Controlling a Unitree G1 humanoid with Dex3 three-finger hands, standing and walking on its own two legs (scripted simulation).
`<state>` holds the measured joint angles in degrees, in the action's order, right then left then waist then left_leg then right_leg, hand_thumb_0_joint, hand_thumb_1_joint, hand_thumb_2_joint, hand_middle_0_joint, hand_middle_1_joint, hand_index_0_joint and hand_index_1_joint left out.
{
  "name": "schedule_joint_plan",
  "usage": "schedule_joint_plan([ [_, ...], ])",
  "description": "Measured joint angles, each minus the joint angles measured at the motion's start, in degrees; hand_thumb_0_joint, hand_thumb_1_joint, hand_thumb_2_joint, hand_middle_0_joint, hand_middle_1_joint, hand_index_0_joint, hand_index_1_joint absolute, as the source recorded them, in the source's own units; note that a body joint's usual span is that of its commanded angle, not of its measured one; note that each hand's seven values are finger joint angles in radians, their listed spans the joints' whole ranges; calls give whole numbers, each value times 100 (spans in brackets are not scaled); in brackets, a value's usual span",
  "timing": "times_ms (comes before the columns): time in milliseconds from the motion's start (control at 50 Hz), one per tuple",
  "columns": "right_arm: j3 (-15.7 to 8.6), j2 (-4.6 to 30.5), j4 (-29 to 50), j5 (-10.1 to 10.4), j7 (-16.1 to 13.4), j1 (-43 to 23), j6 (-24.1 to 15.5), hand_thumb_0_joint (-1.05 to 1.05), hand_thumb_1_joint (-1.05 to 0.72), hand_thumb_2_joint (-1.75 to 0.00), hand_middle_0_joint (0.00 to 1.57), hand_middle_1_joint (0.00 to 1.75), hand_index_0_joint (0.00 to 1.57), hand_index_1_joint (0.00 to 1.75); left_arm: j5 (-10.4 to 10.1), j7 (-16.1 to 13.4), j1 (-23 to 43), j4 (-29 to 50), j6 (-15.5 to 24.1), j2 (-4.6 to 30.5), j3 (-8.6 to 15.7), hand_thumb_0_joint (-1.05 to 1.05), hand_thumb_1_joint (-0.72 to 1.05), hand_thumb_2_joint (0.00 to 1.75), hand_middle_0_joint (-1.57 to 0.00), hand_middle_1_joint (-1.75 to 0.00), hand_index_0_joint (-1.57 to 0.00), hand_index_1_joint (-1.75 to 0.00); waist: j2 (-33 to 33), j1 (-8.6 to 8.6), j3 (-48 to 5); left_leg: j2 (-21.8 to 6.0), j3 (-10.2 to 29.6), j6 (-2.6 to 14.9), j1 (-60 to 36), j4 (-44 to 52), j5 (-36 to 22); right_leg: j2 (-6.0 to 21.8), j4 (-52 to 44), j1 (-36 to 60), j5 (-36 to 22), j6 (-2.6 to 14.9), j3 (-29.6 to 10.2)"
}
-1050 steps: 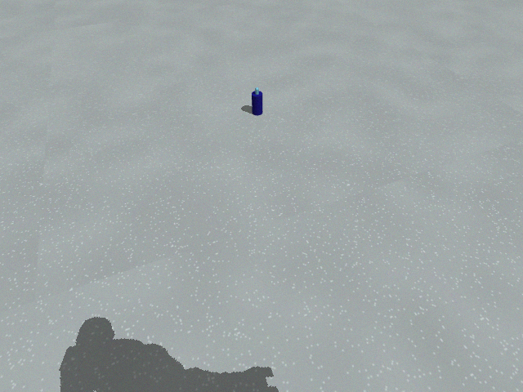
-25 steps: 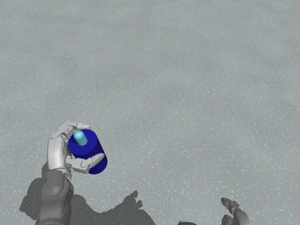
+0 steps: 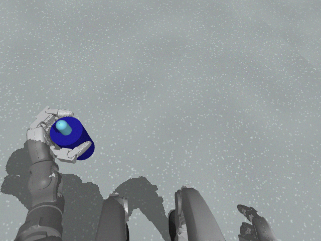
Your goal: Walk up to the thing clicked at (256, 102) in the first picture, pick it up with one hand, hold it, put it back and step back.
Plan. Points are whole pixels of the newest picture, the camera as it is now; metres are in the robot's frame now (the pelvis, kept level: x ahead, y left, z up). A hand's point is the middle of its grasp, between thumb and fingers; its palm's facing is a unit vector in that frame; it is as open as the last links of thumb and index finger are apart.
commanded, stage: crouch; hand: left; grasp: from the side
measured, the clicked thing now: (72, 137) +0.39 +0.20 -0.05
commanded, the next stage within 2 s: lower in 1.30 s
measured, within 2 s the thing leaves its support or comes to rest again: neither
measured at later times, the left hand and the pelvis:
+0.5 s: hand (81, 148) +0.42 +0.24 -0.26, palm faces +0.25 -0.97 -0.06, open 10.2 cm; pelvis -0.05 +0.01 -0.19, yaw -2 degrees
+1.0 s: hand (86, 150) +0.45 +0.24 -0.36, palm faces +0.23 -0.97 -0.04, open 10.2 cm; pelvis -0.06 +0.01 -0.27, yaw -6 degrees
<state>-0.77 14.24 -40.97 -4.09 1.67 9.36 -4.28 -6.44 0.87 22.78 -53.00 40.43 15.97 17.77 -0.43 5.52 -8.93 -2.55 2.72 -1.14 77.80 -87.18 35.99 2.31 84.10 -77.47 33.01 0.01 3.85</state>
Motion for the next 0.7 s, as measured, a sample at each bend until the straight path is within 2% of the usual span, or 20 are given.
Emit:
schedule_joint_plan([
  [100, 51, -34, -43, -23, 63, -103, 81, 1, -91, -91, 20, 30, 20, 30, -32, 51, 379, -257, 70, 161, 305, -4, -46, 99, -72, -106, -79, -108, 69, 75, -65, 13, 39, 17, 1031, -880, 207, 18, 857, -1029, 185, 11, -13],
  [200, 126, -67, -105, -54, 129, -176, 108, 1, -92, -91, 20, 30, 20, 30, 6, 153, 760, -592, 115, 345, 495, -4, -47, 100, -72, -107, -78, -109, 93, 156, -89, 43, 67, 32, 1903, -1597, 313, 48, 1559, -1895, 279, 5, -33],
  [460, 360, 0, -136, -241, 250, -288, 225, 1, -94, -92, 20, 30, 20, 30, 396, 238, 1636, -1419, 238, 1035, 1172, -4, -50, 104, -72, -109, -77, -112, -26, 548, 196, 104, 192, 68, 3721, -3368, 424, 83, 3217, -3657, 326, -30, -39],
  [700, 615, 125, -190, -361, 274, -275, 322, 1, -94, -92, 20, 30, 20, 30, 458, 342, 2056, -1690, 117, 1563, 1343, -4, -50, 104, -73, -108, -78, -111, -105, 717, 616, 176, 286, 120, 4648, -4418, 340, 110, 4165, -4495, 221, -94, -36],
])
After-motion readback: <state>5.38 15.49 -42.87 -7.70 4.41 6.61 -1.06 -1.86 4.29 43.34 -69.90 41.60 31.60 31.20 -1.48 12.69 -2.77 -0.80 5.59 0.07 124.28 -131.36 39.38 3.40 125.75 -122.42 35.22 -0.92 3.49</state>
